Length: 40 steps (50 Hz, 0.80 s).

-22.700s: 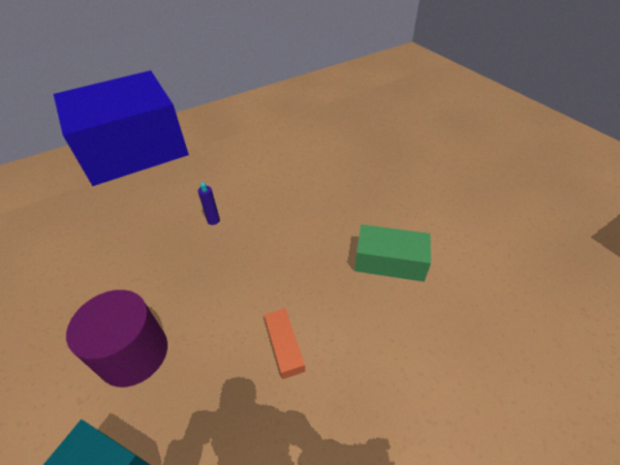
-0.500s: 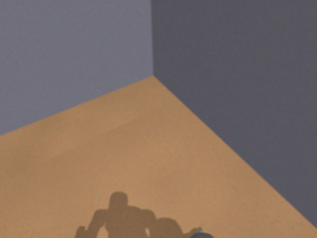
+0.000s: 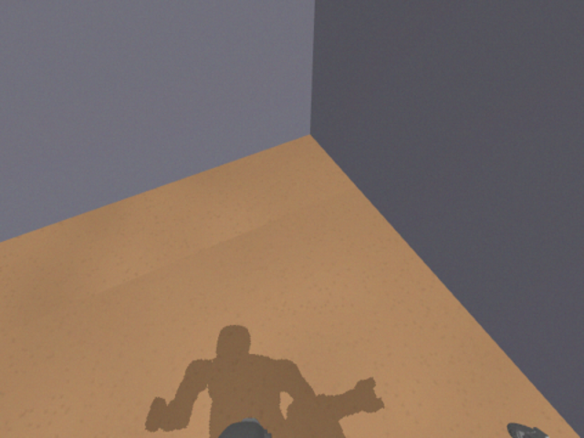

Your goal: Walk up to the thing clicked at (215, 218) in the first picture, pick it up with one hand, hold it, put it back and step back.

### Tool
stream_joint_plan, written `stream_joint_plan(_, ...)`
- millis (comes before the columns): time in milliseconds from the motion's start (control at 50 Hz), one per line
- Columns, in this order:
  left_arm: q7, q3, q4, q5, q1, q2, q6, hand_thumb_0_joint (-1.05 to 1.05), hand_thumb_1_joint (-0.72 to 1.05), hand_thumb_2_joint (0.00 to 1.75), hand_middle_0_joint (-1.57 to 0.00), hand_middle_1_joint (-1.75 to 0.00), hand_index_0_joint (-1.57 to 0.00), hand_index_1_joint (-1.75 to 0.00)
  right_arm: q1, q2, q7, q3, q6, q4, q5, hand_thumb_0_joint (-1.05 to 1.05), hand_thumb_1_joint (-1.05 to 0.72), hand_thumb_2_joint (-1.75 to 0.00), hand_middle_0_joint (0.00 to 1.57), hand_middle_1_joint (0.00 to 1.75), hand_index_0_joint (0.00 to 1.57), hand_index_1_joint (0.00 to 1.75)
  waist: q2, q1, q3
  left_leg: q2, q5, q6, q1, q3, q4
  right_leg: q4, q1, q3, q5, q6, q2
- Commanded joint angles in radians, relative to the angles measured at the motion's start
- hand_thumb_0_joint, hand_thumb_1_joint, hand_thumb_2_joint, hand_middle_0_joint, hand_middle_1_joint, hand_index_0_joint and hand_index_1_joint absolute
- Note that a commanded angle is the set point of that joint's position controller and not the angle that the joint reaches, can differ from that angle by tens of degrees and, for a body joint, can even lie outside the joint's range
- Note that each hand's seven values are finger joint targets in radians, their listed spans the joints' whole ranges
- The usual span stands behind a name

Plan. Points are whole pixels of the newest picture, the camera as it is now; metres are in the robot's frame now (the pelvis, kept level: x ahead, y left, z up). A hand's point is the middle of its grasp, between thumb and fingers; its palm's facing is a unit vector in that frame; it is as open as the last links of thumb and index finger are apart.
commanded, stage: walk up
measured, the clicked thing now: out of the picture -0.34 +1.36 -0.63
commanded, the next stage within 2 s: stand in 0.78 s
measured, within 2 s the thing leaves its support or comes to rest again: neither
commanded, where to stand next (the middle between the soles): +0.08 +0.01 m, yaw +0 degrees
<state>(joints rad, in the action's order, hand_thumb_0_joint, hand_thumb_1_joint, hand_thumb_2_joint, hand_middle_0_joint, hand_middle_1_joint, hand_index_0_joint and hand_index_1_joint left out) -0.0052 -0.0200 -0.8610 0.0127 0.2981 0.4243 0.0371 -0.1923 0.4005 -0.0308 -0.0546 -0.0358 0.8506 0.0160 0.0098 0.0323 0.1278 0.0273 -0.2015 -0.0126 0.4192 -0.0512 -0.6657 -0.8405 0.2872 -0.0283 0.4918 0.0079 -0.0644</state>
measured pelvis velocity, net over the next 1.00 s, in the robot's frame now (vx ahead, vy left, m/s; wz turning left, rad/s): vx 0.04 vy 0.01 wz -0.04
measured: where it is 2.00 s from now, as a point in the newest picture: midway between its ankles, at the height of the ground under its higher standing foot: outside the picture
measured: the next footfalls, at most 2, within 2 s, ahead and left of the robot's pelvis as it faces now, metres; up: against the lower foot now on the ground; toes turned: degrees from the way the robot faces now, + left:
none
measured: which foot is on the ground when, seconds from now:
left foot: down 0.00-1.00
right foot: down 0.00-1.00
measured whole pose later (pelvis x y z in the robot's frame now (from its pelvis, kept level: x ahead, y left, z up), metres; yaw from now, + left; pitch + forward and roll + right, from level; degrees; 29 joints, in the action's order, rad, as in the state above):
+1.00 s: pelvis +0.04 +0.01 +0.03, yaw -2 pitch -2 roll +0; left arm 0.01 0.00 -1.16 0.00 0.10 0.35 0.01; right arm -0.07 0.34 -0.02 -0.02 -0.01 1.17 0.01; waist 0.01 -0.02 0.05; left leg 0.03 -0.10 -0.01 0.19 -0.08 -0.33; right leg -0.33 0.07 -0.01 0.21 -0.03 -0.04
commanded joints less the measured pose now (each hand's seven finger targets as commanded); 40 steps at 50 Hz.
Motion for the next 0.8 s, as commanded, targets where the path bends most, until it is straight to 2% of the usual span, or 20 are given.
stream_joint_plan(0, -0.028, -0.046, 0.020, 0.001, 0.065, 0.188, -0.002, 0.00, 0.90, 0.90, -0.20, -0.30, -0.20, -0.30, 0.000, 0.265, 0.033, -0.057, -0.013, -0.065, -0.015, 0.00, -0.90, -0.90, 0.20, 0.30, 0.20, 0.30, -0.157, -0.020, -0.214, 0.314, 0.128, -0.248, -0.221, 0.390, 0.259, -0.154, 0.130, 0.074, 0.125, 0.025, 0.001)
stream_joint_plan(20, -0.026, -0.049, -0.004, 0.003, 0.066, 0.188, -0.003, 0.00, 0.90, 0.90, -0.20, -0.30, -0.20, -0.30, 0.036, 0.250, 0.036, -0.048, -0.009, -0.062, -0.006, 0.00, -0.90, -0.90, 0.20, 0.30, 0.20, 0.30, -0.171, -0.010, -0.176, 0.266, 0.071, -0.211, -0.157, 0.322, 0.256, -0.087, 0.107, 0.072, 0.089, 0.025, -0.007)
stream_joint_plan(40, -0.022, -0.048, -0.023, 0.002, 0.084, 0.180, 0.001, 0.00, 0.90, 0.90, -0.20, -0.30, -0.20, -0.30, 0.056, 0.253, 0.034, -0.044, -0.007, -0.057, -0.003, 0.00, -0.90, -0.90, 0.20, 0.30, 0.20, 0.30, -0.219, -0.002, -0.162, 0.244, 0.069, -0.190, -0.134, 0.276, 0.240, 0.007, 0.079, 0.044, 0.041, 0.029, -0.003)
stream_joint_plan(60, -0.021, -0.048, -0.045, -0.002, 0.100, 0.167, 0.006, 0.00, 0.90, 0.90, -0.20, -0.30, -0.20, -0.30, 0.084, 0.253, 0.032, -0.040, -0.001, -0.049, -0.002, 0.00, -0.90, -0.90, 0.20, 0.30, 0.20, 0.30, -0.227, 0.007, -0.169, 0.231, 0.082, -0.182, -0.122, 0.247, 0.204, 0.110, 0.032, 0.022, -0.032, 0.022, 0.009)
stream_joint_plan(80, -0.020, -0.050, -0.070, -0.009, 0.103, 0.157, 0.010, 0.00, 0.90, 0.90, -0.20, -0.30, -0.20, -0.30, 0.094, 0.243, 0.029, -0.034, 0.006, -0.044, -0.006, 0.00, -0.90, -0.90, 0.20, 0.30, 0.20, 0.30, -0.207, 0.013, -0.177, 0.213, 0.079, -0.159, -0.083, 0.221, 0.170, 0.205, -0.047, -0.001, -0.122, 0.019, 0.031)
stream_joint_plan(100, -0.022, -0.054, -0.080, -0.018, 0.092, 0.162, 0.014, 0.00, 0.90, 0.90, -0.20, -0.30, -0.20, -0.30, 0.096, 0.219, 0.026, -0.022, 0.012, -0.039, -0.012, 0.00, -0.90, -0.90, 0.20, 0.30, 0.20, 0.30, -0.173, 0.015, -0.176, 0.201, 0.030, -0.129, -0.023, 0.208, 0.149, 0.269, -0.119, 0.011, -0.191, 0.021, 0.035)
stream_joint_plan(120, -0.025, -0.059, -0.077, -0.028, 0.065, 0.185, 0.019, 0.00, 0.90, 0.90, -0.20, -0.30, -0.20, -0.30, 0.097, 0.176, 0.023, -0.005, 0.016, -0.034, -0.023, 0.00, -0.90, -0.90, 0.20, 0.30, 0.20, 0.30, -0.099, 0.017, -0.164, 0.180, -0.016, -0.085, 0.013, 0.187, 0.116, 0.356, -0.130, 0.103, -0.202, 0.040, -0.017)
stream_joint_plan(140, -0.025, -0.064, -0.052, -0.038, -0.015, 0.249, 0.028, 0.00, 0.90, 0.90, -0.20, -0.30, -0.20, -0.30, 0.099, 0.140, 0.019, 0.001, 0.021, -0.028, -0.030, 0.00, -0.90, -0.90, 0.20, 0.30, 0.20, 0.30, 0.036, -0.018, -0.133, 0.085, -0.121, -0.028, -0.013, 0.136, 0.062, 0.461, 0.013, 0.331, -0.109, 0.093, -0.153)
stream_joint_plan(160, -0.017, -0.064, -0.048, -0.035, -0.114, 0.277, 0.023, 0.00, 0.90, 0.90, -0.20, -0.30, -0.20, -0.30, 0.093, 0.162, 0.025, -0.010, 0.026, 0.004, -0.031, 0.00, -0.90, -0.90, 0.20, 0.30, 0.20, 0.30, 0.084, -0.052, -0.079, 0.032, -0.227, -0.013, -0.147, 0.068, 0.038, 0.476, 0.178, 0.348, -0.076, 0.142, -0.208)
stream_joint_plan(180, -0.013, -0.047, -0.037, -0.033, -0.163, 0.235, 0.025, 0.00, 0.90, 0.90, -0.20, -0.30, -0.20, -0.30, 0.082, 0.181, 0.023, -0.013, 0.024, 0.032, -0.024, 0.00, -0.90, -0.90, 0.20, 0.30, 0.20, 0.30, 0.023, -0.077, -0.070, 0.058, -0.167, -0.016, -0.226, 0.087, 0.079, 0.437, 0.207, 0.275, -0.119, 0.117, -0.170)
stream_joint_plan(200, -0.014, -0.036, -0.054, -0.023, -0.156, 0.205, 0.029, 0.00, 0.90, 0.90, -0.20, -0.30, -0.20, -0.30, 0.104, 0.192, 0.019, -0.013, 0.015, 0.047, -0.026, 0.00, -0.90, -0.90, 0.20, 0.30, 0.20, 0.30, -0.023, -0.063, -0.104, 0.085, -0.049, -0.030, -0.252, 0.116, 0.114, 0.403, 0.165, 0.195, -0.204, 0.073, -0.113)
stream_joint_plan(220, -0.015, -0.031, -0.077, -0.019, -0.135, 0.192, 0.029, 0.00, 0.90, 0.90, -0.20, -0.30, -0.20, -0.30, 0.133, 0.187, 0.017, -0.009, 0.010, 0.055, -0.027, 0.00, -0.90, -0.90, 0.20, 0.30, 0.20, 0.30, -0.017, -0.044, -0.127, 0.104, 0.010, -0.045, -0.254, 0.137, 0.133, 0.402, 0.117, 0.155, -0.248, 0.048, -0.078)
stream_joint_plan(260, -0.011, -0.030, -0.104, -0.017, -0.131, 0.182, 0.029, 0.00, 0.90, 0.90, -0.20, -0.30, -0.20, -0.30, 0.137, 0.185, 0.015, 0.003, 0.002, 0.081, -0.026, 0.00, -0.90, -0.90, 0.20, 0.30, 0.20, 0.30, 0.028, -0.030, -0.162, 0.129, 0.089, -0.060, -0.233, 0.148, 0.160, 0.398, 0.008, 0.124, -0.310, 0.031, -0.052)
stream_joint_plan(300, -0.013, -0.030, -0.121, -0.014, -0.151, 0.183, 0.028, 0.00, 0.90, 0.90, -0.20, -0.30, -0.20, -0.30, 0.144, 0.174, 0.016, 0.009, 0.004, 0.110, -0.029, 0.00, -0.90, -0.90, 0.20, 0.30, 0.20, 0.30, 0.034, -0.033, -0.168, 0.109, 0.155, -0.042, -0.246, 0.113, 0.165, 0.417, -0.040, 0.136, -0.388, 0.034, -0.070)
stream_joint_plan(360, -0.013, -0.024, -0.146, -0.007, -0.176, 0.172, 0.020, 0.00, 0.90, 0.90, -0.20, -0.30, -0.20, -0.30, 0.171, 0.177, 0.019, 0.009, 0.006, 0.146, -0.026, 0.00, -0.90, -0.90, 0.20, 0.30, 0.20, 0.30, 0.007, -0.031, -0.166, 0.111, 0.164, -0.034, -0.282, 0.109, 0.209, 0.432, -0.051, 0.119, -0.414, 0.028, -0.067)
stream_joint_plan(460, -0.009, -0.017, -0.179, -0.003, -0.225, 0.156, 0.009, 0.00, 0.90, 0.90, -0.20, -0.30, -0.20, -0.30, 0.186, 0.174, 0.021, 0.016, 0.008, 0.200, -0.022, 0.00, -0.90, -0.90, 0.20, 0.30, 0.20, 0.30, -0.012, -0.025, -0.174, 0.124, 0.176, -0.026, -0.293, 0.115, 0.283, 0.484, -0.113, 0.110, -0.386, 0.019, -0.060)
stream_joint_plan(560, -0.004, -0.014, -0.206, -0.008, -0.259, 0.156, 0.000, 0.00, 0.90, 0.90, -0.20, -0.30, -0.20, -0.30, 0.201, 0.178, 0.021, 0.017, 0.008, 0.233, -0.017, 0.00, -0.90, -0.90, 0.20, 0.30, 0.20, 0.30, -0.022, -0.029, -0.155, 0.124, 0.069, -0.016, -0.286, 0.123, 0.350, 0.537, -0.133, 0.108, -0.340, 0.018, -0.062)
stream_joint_plan(600, -0.002, -0.016, -0.218, -0.011, -0.266, 0.152, -0.002, 0.00, 0.90, 0.90, -0.20, -0.30, -0.20, -0.30, 0.201, 0.174, 0.021, 0.017, 0.006, 0.245, -0.017, 0.00, -0.90, -0.90, 0.20, 0.30, 0.20, 0.30, -0.017, -0.028, -0.170, 0.129, 0.110, -0.016, -0.288, 0.122, 0.360, 0.547, -0.163, 0.099, -0.360, 0.017, -0.059)
stream_joint_plan(720, 0.002, -0.017, -0.233, -0.017, -0.278, 0.151, -0.005, 0.00, 0.90, 0.90, -0.20, -0.30, -0.20, -0.30, 0.205, 0.178, 0.022, 0.014, 0.005, 0.255, -0.012, 0.00, -0.90, -0.90, 0.20, 0.30, 0.20, 0.30, -0.034, -0.034, -0.150, 0.127, 0.004, -0.011, -0.281, 0.131, 0.401, 0.579, -0.148, 0.097, -0.304, 0.014, -0.058)
stream_joint_plan(780, 0.002, -0.015, -0.240, -0.020, -0.272, 0.149, 0.002, 0.00, 0.90, 0.90, -0.20, -0.30, -0.20, -0.30, 0.203, 0.164, 0.022, 0.011, 0.001, 0.256, -0.008, 0.00, -0.90, -0.90, 0.20, 0.30, 0.20, 0.30, 0.001, -0.038, -0.169, 0.127, 0.081, -0.001, -0.311, 0.120, 0.393, 0.595, -0.154, 0.112, -0.326, 0.005, -0.075)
